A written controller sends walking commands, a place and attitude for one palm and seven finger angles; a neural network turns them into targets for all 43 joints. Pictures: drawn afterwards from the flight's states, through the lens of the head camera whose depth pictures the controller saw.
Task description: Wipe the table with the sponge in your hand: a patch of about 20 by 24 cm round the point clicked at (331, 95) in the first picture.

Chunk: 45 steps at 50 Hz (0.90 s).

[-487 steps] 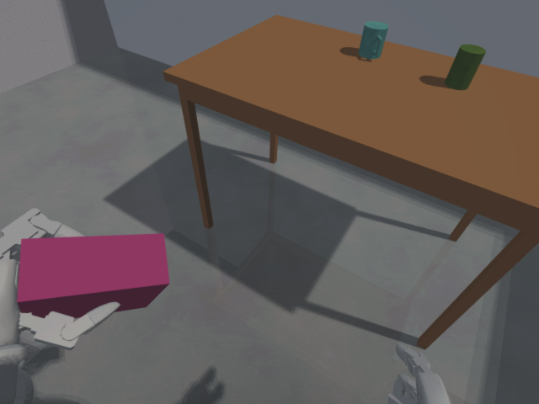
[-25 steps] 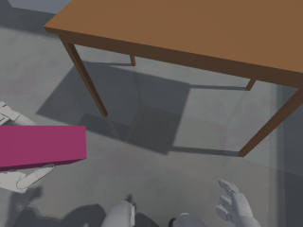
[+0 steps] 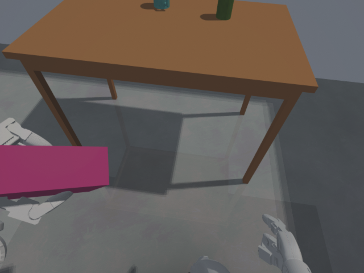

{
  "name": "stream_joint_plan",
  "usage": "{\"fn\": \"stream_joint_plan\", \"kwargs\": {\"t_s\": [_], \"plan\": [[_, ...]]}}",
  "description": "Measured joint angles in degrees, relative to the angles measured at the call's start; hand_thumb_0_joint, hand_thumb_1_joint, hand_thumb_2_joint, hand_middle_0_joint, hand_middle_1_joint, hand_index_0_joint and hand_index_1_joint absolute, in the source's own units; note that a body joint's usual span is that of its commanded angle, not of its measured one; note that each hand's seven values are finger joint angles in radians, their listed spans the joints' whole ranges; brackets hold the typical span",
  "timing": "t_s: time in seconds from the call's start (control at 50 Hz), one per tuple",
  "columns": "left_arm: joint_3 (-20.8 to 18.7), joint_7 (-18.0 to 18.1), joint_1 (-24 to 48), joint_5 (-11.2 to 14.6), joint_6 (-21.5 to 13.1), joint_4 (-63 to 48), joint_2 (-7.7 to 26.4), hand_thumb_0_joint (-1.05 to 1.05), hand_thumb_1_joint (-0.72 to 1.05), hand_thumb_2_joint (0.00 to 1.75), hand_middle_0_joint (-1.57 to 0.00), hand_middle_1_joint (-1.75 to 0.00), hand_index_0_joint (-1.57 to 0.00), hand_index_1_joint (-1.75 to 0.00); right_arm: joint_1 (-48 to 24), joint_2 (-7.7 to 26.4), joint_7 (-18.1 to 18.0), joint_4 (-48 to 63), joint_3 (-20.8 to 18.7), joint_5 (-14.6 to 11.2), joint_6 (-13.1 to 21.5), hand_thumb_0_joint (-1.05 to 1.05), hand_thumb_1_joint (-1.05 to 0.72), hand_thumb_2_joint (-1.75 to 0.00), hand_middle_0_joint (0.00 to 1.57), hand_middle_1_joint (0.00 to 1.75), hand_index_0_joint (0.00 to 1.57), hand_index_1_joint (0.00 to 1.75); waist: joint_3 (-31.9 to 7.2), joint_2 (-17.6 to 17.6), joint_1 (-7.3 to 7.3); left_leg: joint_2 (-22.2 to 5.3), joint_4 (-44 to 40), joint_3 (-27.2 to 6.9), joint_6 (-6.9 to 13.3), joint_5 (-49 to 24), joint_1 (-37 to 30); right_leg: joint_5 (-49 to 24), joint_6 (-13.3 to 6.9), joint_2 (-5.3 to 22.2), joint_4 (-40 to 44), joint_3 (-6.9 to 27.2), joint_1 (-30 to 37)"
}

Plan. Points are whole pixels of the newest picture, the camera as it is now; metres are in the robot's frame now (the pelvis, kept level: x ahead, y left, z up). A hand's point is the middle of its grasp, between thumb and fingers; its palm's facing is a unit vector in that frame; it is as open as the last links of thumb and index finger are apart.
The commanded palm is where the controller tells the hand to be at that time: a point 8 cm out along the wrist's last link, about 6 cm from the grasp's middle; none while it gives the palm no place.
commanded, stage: turn to face it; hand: left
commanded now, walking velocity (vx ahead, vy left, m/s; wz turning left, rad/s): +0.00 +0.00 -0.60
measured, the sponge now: (70, 172) +0.23 +0.21 +0.16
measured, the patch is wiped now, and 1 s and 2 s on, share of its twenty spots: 0.00 0.00 0.00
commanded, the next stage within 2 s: take the last steps up to it in 0.70 s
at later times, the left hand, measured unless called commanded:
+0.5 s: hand (140, 169) +0.23 +0.09 +0.19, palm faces +0.03 -0.80 -0.60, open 10.0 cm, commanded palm +0.19 +0.17 +0.19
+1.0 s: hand (185, 203) +0.19 +0.03 +0.18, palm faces -0.04 -0.87 -0.49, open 10.0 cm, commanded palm +0.15 +0.11 +0.19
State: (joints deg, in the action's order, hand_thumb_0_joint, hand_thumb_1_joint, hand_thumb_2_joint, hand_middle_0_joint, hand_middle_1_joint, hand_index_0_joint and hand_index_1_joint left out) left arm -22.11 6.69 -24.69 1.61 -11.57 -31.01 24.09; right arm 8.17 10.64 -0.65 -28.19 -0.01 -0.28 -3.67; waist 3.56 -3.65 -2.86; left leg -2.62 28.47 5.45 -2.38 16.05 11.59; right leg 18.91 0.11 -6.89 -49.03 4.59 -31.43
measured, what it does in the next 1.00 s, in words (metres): walks backwards, turning right: right foot, then left foot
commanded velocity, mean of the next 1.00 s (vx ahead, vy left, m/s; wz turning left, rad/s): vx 0.07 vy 0.03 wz -0.28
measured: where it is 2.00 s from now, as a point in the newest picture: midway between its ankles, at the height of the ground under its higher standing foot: outside the picture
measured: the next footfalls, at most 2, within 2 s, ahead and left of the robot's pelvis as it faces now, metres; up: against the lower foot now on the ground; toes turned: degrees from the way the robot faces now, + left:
right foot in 0.20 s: +0.04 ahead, -0.15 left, +0.00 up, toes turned -13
left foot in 0.58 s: +0.03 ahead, +0.07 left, +0.00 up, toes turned -15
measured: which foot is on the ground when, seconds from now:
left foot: down 0.00-0.22, up 0.24-0.56, down 0.58-0.86, up 0.88-1.00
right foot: up 0.00-0.18, down 0.20-0.60, up 0.62-0.82, down 0.84-1.00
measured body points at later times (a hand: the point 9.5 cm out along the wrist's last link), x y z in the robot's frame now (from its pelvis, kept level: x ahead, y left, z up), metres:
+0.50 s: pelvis -0.05 -0.05 +0.00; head +0.02 -0.07 +0.44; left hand +0.22 +0.14 +0.23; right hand +0.02 -0.36 -0.09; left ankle -0.01 +0.09 -0.70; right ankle +0.01 -0.14 -0.73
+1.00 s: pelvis -0.11 -0.08 +0.00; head -0.08 -0.12 +0.45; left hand +0.19 +0.07 +0.21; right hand -0.06 -0.34 -0.11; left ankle -0.07 +0.05 -0.67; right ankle -0.13 -0.16 -0.73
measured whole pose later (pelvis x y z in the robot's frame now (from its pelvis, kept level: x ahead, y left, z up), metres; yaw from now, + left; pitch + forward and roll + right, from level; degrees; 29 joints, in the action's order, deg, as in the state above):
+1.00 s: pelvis -0.11 -0.08 +0.00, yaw -25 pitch +0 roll +1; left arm -20.6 7.4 -26.3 1.2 -12.5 -29.0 21.8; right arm 9.5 10.2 -1.4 -35.7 1.3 -0.3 1.4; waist 4.7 2.2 2.0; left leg -3.4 59.5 2.4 -2.4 22.3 26.3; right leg 15.8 -3.2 -0.2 -31.7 -4.5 -16.4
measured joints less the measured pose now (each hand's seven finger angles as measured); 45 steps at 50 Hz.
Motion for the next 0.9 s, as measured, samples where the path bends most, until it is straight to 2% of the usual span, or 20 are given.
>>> {"fn": "stream_joint_plan", "kwargs": {"t_s": [0.04,0.06,0.12,0.18,0.2,0.22,0.26,0.32,0.36,0.42,0.5,0.56,0.6,0.66,0.7,0.72,0.78,0.84,0.86,0.9], "plan": [[-0.6,-0.1,-0.7,0.1,0.2,1.0,-0.3,-0.01,-0.48,1.00,-0.75,-1.36,-0.75,-1.35,1.2,-1.4,0.5,-0.1,0.6,-0.3,0.8,0.01,-0.90,-0.90,0.20,0.30,0.20,0.30,0.1,1.4,-0.31,-1.7,0.7,1.1,-0.5,1.3,-0.6,3.0,1.4,1.9,-9.1,-3.0,-1.5],[-0.5,0.0,-1.0,0.2,0.5,1.4,-1.0,-0.01,-0.48,1.00,-0.75,-1.36,-0.75,-1.35,1.9,-1.8,0.7,-0.3,1.0,-0.5,1.2,0.01,-0.90,-0.90,0.20,0.30,0.20,0.30,0.1,2.4,-0.62,-2.8,0.9,1.7,-0.8,1.7,-0.9,3.8,1.9,3.2,-9.8,-4.3,-0.9],[0.3,0.5,-1.4,0.3,1.5,1.4,-2.9,-0.01,-0.48,1.00,-0.75,-1.36,-0.75,-1.35,3.5,-2.4,1.2,-1.1,2.1,-0.9,2.5,0.01,-0.90,-0.90,0.21,0.30,0.20,0.30,1.0,5.0,-1.76,-6.1,2.1,4.0,-2.0,2.6,-1.6,4.7,2.9,6.6,-2.5,-7.1,3.8],[1.0,0.7,0.3,-0.1,2.0,1.3,-2.6,-0.01,-0.48,1.00,-0.75,-1.36,-0.75,-1.35,4.6,-2.9,1.5,-1.6,2.8,-0.7,4.0,0.01,-0.90,-0.90,0.21,0.30,0.20,0.30,2.7,5.8,-1.61,-9.1,6.2,5.3,-3.8,4.5,-0.5,0.9,3.0,8.1,8.9,-8.3,10.6],[1.1,0.7,1.4,-0.4,2.1,1.2,-2.2,-0.01,-0.48,1.00,-0.75,-1.36,-0.75,-1.35,4.7,-2.7,1.5,-1.7,2.9,-0.7,4.3,0.01,-0.90,-0.90,0.21,0.30,0.20,0.30,3.3,6.1,-1.24,-10.3,8.7,5.1,-4.5,5.6,0.6,-1.8,2.2,7.8,11.9,-8.7,12.3],[1.6,0.7,3.0,-0.7,2.0,1.5,-2.5,-0.01,-0.48,1.00,-0.75,-1.36,-0.75,-1.35,4.1,-2.1,1.6,-2.3,2.7,-0.7,4.5,0.01,-0.90,-0.90,0.21,0.30,0.20,0.30,4.7,7.3,-0.39,-11.8,11.9,3.9,-3.9,6.0,2.1,-2.6,0.4,6.5,11.7,-9.6,12.3],[2.1,0.7,5.0,-0.7,1.8,1.2,-2.6,-0.01,-0.48,1.00,-0.75,-1.36,-0.75,-1.35,2.0,-0.9,1.3,-3.9,2.2,-0.6,3.9,0.01,-0.90,-0.90,0.21,0.30,0.20,0.30,7.2,6.9,1.49,-9.5,22.6,-0.6,-3.1,12.4,7.0,-2.4,-2.6,5.9,10.1,-9.6,10.9],[0.6,0.5,2.2,0.4,1.3,-2.0,-1.2,-0.01,-0.48,1.00,-0.75,-1.36,-0.75,-1.35,-0.8,0.8,1.1,-4.6,0.8,-0.5,2.1,0.01,-0.90,-0.90,0.21,0.30,0.20,0.30,8.7,4.2,3.59,-4.4,35.0,-3.3,-2.7,14.0,12.8,-4.4,-4.0,5.2,11.9,-7.0,9.6],[-1.2,0.6,-2.4,1.1,0.5,-4.7,0.3,-0.01,-0.48,1.00,-0.75,-1.36,-0.75,-1.35,-1.6,1.9,0.9,-4.0,-0.2,-0.3,1.3,0.01,-0.90,-0.90,0.21,0.30,0.20,0.30,8.5,3.2,4.96,-2.6,36.5,-3.6,-2.7,12.5,14.7,-6.6,-4.2,4.4,14.3,-5.4,9.3],[-3.8,0.8,-7.8,1.5,-0.4,-8.0,2.9,-0.01,-0.48,1.00,-0.75,-1.36,-0.75,-1.35,-1.3,3.5,0.7,-3.1,-1.9,-0.3,0.6,0.01,-0.91,-0.90,0.20,0.30,0.20,0.30,7.2,2.1,6.01,-1.2,30.3,-3.0,-2.7,11.5,14.5,-9.0,-4.5,3.3,17.3,-3.7,9.3],[-6.2,1.1,-10.2,1.4,-1.4,-9.5,4.8,-0.01,-0.48,1.00,-0.75,-1.36,-0.75,-1.35,0.1,5.1,0.3,-3.0,-3.3,-0.5,0.7,0.01,-0.91,-0.90,0.20,0.30,0.20,0.30,4.4,1.1,5.44,0.2,18.8,-2.5,-1.7,10.6,11.1,-10.8,-4.5,2.5,18.9,-2.0,8.8],[-6.1,1.2,-9.8,1.2,-1.3,-7.8,3.9,-0.01,-0.48,1.00,-0.75,-1.36,-0.75,-1.35,1.4,5.5,-0.1,-3.1,-3.2,-0.6,0.9,0.01,-0.91,-0.90,0.20,0.30,0.19,0.30,1.9,1.0,4.97,0.6,7.7,-2.1,-0.6,6.6,6.0,-11.2,-4.1,1.8,18.5,-1.3,8.0],[-5.2,1.2,-8.4,1.1,-1.0,-5.6,2.8,-0.01,-0.48,1.00,-0.75,-1.36,-0.75,-1.35,2.2,5.0,-0.8,-3.3,-3.1,-0.6,1.4,0.01,-0.91,-0.90,0.20,0.30,0.19,0.30,0.8,0.7,4.48,0.6,3.2,-1.6,0.7,0.6,4.0,-9.7,-3.3,1.7,16.2,-1.1,7.0],[-3.2,1.2,-6.0,0.1,-0.1,-0.6,-0.2,-0.01,-0.48,1.00,-0.75,-1.36,-0.75,-1.35,3.2,2.8,-1.6,-4.0,-2.1,-0.5,2.3,0.01,-0.91,-0.90,0.20,0.30,0.19,0.30,-0.3,0.4,2.46,-0.3,4.2,0.1,1.1,0.4,3.3,1.6,-0.3,2.3,2.4,-2.4,3.7],[-1.5,1.0,-4.4,-0.5,1.2,2.1,-2.3,-0.01,-0.48,1.00,-0.75,-1.36,-0.75,-1.35,4.2,1.1,-1.6,-4.3,-1.4,-0.4,3.5,0.01,-0.91,-0.90,0.20,0.30,0.19,0.30,-1.2,1.6,1.67,-1.7,4.4,0.1,0.8,0.9,3.0,3.7,0.9,3.3,-5.6,-4.2,3.1],[-0.4,1.1,-3.5,-0.6,1.6,3.0,-3.4,-0.01,-0.48,1.00,-0.75,-1.36,-0.75,-1.35,4.6,0.4,-1.4,-4.5,-0.9,-0.4,4.2,0.01,-0.91,-0.90,0.20,0.30,0.19,0.30,-1.4,2.2,1.15,-2.4,4.4,0.1,0.5,0.9,3.0,4.5,1.3,4.2,-6.6,-5.1,3.9],[2.6,1.5,-1.3,-0.9,2.4,3.4,-5.8,-0.01,-0.48,1.00,-0.75,-1.36,-0.75,-1.35,5.1,-1.5,-0.8,-4.8,0.8,-0.5,6.4,0.01,-0.90,-0.90,0.20,0.30,0.20,0.30,-1.4,3.9,-0.25,-4.6,5.2,0.5,-0.6,0.9,3.4,6.6,2.2,6.5,-0.4,-7.1,8.7],[3.7,1.7,1.1,-1.3,1.9,2.1,-4.9,-0.01,-0.48,1.00,-0.75,-1.36,-0.75,-1.35,4.5,-3.1,-0.2,-4.3,2.3,-0.3,8.3,0.01,-0.90,-0.90,0.21,0.30,0.20,0.30,-0.1,4.5,-0.44,-6.5,8.8,0.6,-2.1,1.9,5.7,2.3,2.1,7.8,11.3,-8.5,15.1],[3.8,1.6,2.4,-1.5,1.4,2.2,-4.8,-0.01,-0.48,1.00,-0.75,-1.36,-0.75,-1.35,3.7,-3.1,0.0,-4.6,2.5,-0.3,8.7,0.01,-0.90,-0.90,0.21,0.30,0.20,0.30,0.9,5.7,-0.07,-7.6,10.8,0.0,-2.0,2.6,6.7,0.0,0.6,6.9,12.1,-9.3,15.3],[4.2,1.4,4.1,-1.6,0.8,2.4,-4.2,-0.01,-0.48,1.00,-0.75,-1.36,-0.75,-1.35,2.3,-2.9,-0.1,-6.0,2.6,-0.1,8.3,0.01,-0.90,-0.90,0.21,0.30,0.20,0.30,2.0,6.7,1.73,-6.3,17.3,-2.6,-0.8,8.4,9.6,0.1,-2.0,6.3,11.1,-10.4,14.6]]}}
